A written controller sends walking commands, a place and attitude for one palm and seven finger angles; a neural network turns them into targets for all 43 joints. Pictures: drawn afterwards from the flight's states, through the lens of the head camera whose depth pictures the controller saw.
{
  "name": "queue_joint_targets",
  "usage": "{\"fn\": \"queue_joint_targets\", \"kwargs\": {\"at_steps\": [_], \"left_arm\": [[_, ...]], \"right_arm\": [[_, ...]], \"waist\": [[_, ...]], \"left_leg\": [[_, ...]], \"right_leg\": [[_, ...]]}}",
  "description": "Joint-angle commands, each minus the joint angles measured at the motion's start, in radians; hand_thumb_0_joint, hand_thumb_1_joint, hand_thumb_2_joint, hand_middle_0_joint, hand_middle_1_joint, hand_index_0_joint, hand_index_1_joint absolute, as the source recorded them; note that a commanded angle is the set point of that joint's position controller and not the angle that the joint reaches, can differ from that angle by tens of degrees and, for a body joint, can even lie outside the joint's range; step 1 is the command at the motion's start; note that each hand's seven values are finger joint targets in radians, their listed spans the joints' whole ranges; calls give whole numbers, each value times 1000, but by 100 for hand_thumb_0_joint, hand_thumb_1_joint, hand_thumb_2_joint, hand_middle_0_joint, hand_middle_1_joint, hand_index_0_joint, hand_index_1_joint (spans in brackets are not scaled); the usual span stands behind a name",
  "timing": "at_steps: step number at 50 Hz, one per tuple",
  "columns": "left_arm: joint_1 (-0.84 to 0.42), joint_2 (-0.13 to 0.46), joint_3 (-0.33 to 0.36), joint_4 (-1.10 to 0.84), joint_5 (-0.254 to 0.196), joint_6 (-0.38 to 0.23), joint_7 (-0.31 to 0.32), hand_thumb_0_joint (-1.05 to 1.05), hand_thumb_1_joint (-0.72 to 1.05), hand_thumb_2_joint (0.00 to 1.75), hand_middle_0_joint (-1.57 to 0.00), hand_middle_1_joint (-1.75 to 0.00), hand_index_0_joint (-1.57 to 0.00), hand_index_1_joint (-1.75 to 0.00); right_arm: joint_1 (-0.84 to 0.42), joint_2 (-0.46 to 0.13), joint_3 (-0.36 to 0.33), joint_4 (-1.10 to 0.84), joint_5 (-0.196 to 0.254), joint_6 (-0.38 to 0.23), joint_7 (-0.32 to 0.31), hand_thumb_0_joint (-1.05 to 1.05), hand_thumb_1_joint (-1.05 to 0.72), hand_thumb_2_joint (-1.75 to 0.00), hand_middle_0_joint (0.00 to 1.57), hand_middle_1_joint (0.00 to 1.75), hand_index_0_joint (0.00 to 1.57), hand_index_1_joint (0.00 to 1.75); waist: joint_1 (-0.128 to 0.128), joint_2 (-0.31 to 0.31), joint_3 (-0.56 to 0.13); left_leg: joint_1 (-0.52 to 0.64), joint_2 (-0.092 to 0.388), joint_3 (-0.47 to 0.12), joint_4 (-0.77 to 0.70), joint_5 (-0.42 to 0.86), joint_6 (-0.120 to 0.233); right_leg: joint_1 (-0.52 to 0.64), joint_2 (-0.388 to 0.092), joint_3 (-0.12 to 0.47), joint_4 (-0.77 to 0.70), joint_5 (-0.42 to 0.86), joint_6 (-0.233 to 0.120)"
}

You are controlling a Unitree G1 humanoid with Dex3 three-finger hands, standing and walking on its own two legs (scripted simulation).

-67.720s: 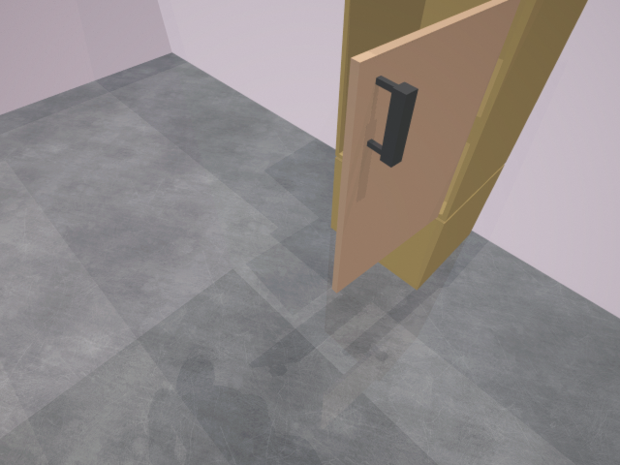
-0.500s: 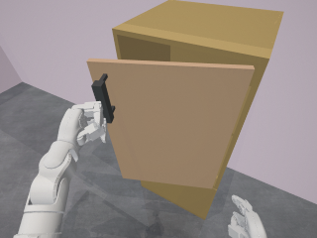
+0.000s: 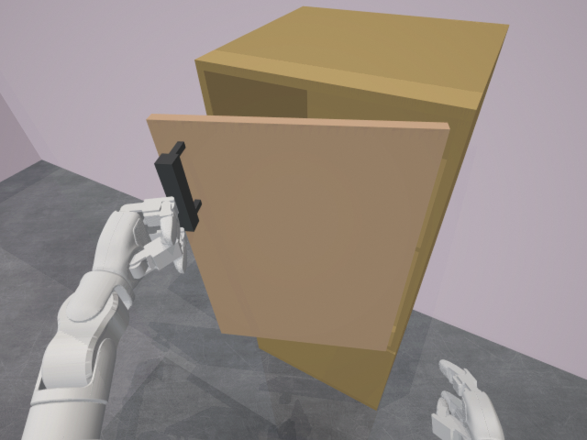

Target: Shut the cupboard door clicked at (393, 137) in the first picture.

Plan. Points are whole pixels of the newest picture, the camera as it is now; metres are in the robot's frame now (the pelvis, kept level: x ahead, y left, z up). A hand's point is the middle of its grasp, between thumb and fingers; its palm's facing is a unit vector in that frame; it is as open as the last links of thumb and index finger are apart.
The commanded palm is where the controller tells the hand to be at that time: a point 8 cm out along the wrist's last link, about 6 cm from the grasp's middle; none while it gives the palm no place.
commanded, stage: push the door shut along its arc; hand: left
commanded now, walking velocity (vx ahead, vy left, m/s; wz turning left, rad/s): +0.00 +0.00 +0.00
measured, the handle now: (183, 186) +0.43 +0.20 +0.15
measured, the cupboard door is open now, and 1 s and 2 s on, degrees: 21 11 0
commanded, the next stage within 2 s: pull the fist back off the door in 1.92 s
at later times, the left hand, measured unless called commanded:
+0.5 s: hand (195, 208) +0.37 +0.16 +0.17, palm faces -0.13 -0.99 -0.04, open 3.1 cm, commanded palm +0.35 +0.22 +0.16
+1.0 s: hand (212, 188) +0.41 +0.15 +0.16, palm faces -0.27 -0.96 -0.06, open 3.1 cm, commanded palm +0.41 +0.19 +0.16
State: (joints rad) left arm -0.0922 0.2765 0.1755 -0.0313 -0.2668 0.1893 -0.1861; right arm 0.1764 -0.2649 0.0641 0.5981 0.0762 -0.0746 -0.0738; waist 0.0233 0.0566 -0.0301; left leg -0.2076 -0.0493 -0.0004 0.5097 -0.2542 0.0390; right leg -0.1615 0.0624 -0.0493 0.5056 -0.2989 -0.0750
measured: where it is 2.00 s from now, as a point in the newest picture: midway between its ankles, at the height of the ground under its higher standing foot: outside the picture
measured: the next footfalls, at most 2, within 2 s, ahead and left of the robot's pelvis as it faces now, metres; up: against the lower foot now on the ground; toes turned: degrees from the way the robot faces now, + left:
none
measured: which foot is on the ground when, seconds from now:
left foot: down 0.00-1.00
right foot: down 0.00-1.00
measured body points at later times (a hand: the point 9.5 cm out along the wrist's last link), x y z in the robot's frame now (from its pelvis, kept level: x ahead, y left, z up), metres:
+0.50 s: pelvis +0.00 -0.01 +0.00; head -0.01 -0.03 +0.45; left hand +0.37 +0.22 +0.17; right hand +0.15 -0.26 -0.10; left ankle +0.01 +0.10 -0.73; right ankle -0.01 -0.07 -0.74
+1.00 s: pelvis +0.01 +0.02 +0.00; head +0.02 +0.01 +0.45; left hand +0.42 +0.21 +0.17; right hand +0.15 -0.23 -0.10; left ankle +0.01 +0.10 -0.74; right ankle -0.01 -0.07 -0.73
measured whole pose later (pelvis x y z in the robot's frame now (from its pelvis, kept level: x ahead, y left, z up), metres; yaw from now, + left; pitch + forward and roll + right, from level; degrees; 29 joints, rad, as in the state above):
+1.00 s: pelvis +0.01 +0.02 +0.00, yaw +1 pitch +3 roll +0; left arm -0.65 0.34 0.11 0.62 -0.24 0.03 -0.35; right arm 0.23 -0.28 0.06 0.64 0.07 -0.08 -0.06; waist -0.04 0.04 -0.04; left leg -0.33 -0.08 0.00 0.55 -0.27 0.07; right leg -0.29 0.03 -0.05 0.55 -0.32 -0.05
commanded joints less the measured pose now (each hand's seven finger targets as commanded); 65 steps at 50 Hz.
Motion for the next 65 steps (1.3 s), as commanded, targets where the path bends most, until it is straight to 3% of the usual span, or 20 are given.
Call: {"fn": "queue_joint_targets", "kwargs": {"at_steps": [1,4,11,14,15,18,19,23,24,27,29,33,38,44,48,53,54,60,63,65], "left_arm": [[-363,207,121,-150,-11,-72,7,0,90,90,-130,-150,-130,-150],[-362,242,143,-112,-7,-63,-7,0,90,90,-130,-150,-130,-150],[-596,221,66,-26,-21,-103,-74,0,90,90,-130,-150,-130,-150],[-592,294,127,53,-25,-120,-90,0,90,90,-130,-150,-130,-150],[-613,256,95,65,-26,-122,-98,0,90,90,-130,-150,-130,-150],[-630,291,129,170,-24,-116,-108,0,90,90,-130,-150,-130,-150],[-617,350,174,194,-20,-117,-107,0,90,90,-130,-150,-130,-150],[-703,302,121,206,-16,-138,-127,0,90,90,-130,-150,-130,-150],[-689,333,141,213,-13,-144,-128,0,90,90,-130,-150,-130,-150],[-717,291,104,243,-16,-152,-148,0,90,90,-130,-150,-130,-150],[-734,335,126,262,-12,-160,-153,0,90,90,-130,-150,-130,-150],[-806,257,51,286,-14,-169,-174,0,90,90,-130,-150,-130,-150],[-884,241,25,288,-12,-190,-176,0,90,90,-130,-150,-130,-150],[-990,270,32,398,-2,-220,-174,0,90,90,-130,-150,-130,-150],[-1095,172,-52,424,6,-246,-183,0,90,90,-130,-150,-130,-150],[-1179,137,-73,555,9,-262,-186,0,90,90,-130,-150,-130,-150],[-1191,177,-41,582,14,-268,-180,0,90,90,-130,-150,-130,-150],[-1281,176,-33,706,30,-308,-182,0,90,90,-130,-150,-130,-150],[-1294,246,29,760,38,-330,-193,0,90,90,-130,-150,-130,-150],[-1294,226,12,791,39,-339,-203,0,90,90,-130,-150,-130,-150]], "right_arm": [[-147,-106,-41,-159,-2,-52,-9,0,-90,-90,20,30,20,30],[-148,-114,-44,-158,-1,-41,-9,0,-90,-90,20,30,20,30],[-149,-115,-38,-150,7,-45,-27,0,-90,-90,20,30,20,30],[-128,-130,-47,-137,5,-46,-26,0,-90,-90,20,30,20,30],[-133,-124,-43,-142,4,-45,-24,0,-90,-90,20,30,20,30],[-111,-132,-45,-133,9,-36,-20,0,-90,-90,20,30,20,30],[-100,-143,-51,-130,6,-33,-17,0,-90,-90,20,30,20,30],[-90,-137,-50,-144,12,-31,-11,0,-90,-90,20,30,20,30],[-85,-148,-57,-144,9,-31,-10,0,-90,-90,20,30,20,30],[-68,-147,-56,-148,11,-32,-7,0,-90,-90,20,30,20,30],[-53,-160,-64,-139,9,-29,-9,0,-90,-90,20,30,20,30],[-41,-152,-61,-138,12,-34,-8,0,-90,-90,20,30,20,30],[-23,-156,-64,-125,7,-41,-6,0,-90,-90,20,30,20,30],[4,-169,-67,-87,-4,-37,-5,0,-90,-90,20,30,20,30],[15,-162,-67,-77,-7,-53,4,0,-90,-90,20,30,20,30],[42,-169,-69,-52,-14,-51,11,0,-90,-90,20,30,20,30],[56,-174,-75,-40,-17,-45,10,0,-90,-90,20,30,20,30],[95,-177,-80,-28,-26,-44,17,0,-90,-90,20,30,20,30],[118,-186,-83,-25,-31,-41,19,0,-90,-90,20,30,20,30],[128,-186,-86,-26,-33,-34,20,0,-90,-90,20,30,20,30]], "waist": [[-7,-75,-136],[-4,-50,-133],[-45,-44,-151],[-31,-84,-184],[-32,-71,-207],[-31,-102,-202],[-22,-111,-205],[-35,-57,-231],[-29,-65,-236],[-40,-75,-247],[-44,-90,-249],[-63,-49,-248],[-76,-51,-299],[-89,-61,-270],[-109,10,-321],[-124,-65,-296],[-123,-79,-301],[-122,-58,-363],[-114,-57,-383],[-116,-78,-383]], "left_leg": [[91,29,-29,-37,138,13],[79,29,-22,-24,124,13],[70,24,-36,-13,79,17],[51,28,-40,-1,98,17],[44,21,-37,-4,105,19],[7,23,-37,-1,100,14],[-3,29,-36,11,105,12],[22,24,-31,9,135,16],[24,28,-30,17,146,16],[23,24,-29,13,162,19],[37,29,-30,18,174,22],[68,26,-37,13,177,23],[134,30,-55,11,230,23],[147,36,-74,2,217,18],[234,43,-107,7,271,1],[203,42,-116,9,263,1],[200,42,-112,12,263,3],[210,41,-115,30,306,-4],[184,39,-103,44,327,-4],[160,37,-92,48,337,2]], "right_leg": [[-56,-68,70,-107,226,77],[-53,-77,98,-116,220,92],[-88,-78,107,-114,148,87],[-62,-85,125,-104,180,95],[-49,-90,123,-92,199,94],[-49,-92,126,-87,207,98],[-36,-104,150,-86,230,109],[-59,-87,117,-67,263,94],[-48,-95,131,-66,288,100],[-59,-84,109,-51,322,97],[-63,-84,108,-50,326,97],[-123,-66,80,-46,291,80],[-143,-56,57,-38,299,61],[-188,-55,47,-43,238,45],[-264,-44,22,-19,221,33],[-297,-39,14,-7,208,33],[-288,-43,17,-9,209,32],[-306,-41,14,23,226,29],[-288,-40,20,34,262,28],[-274,-40,20,38,285,32]]}}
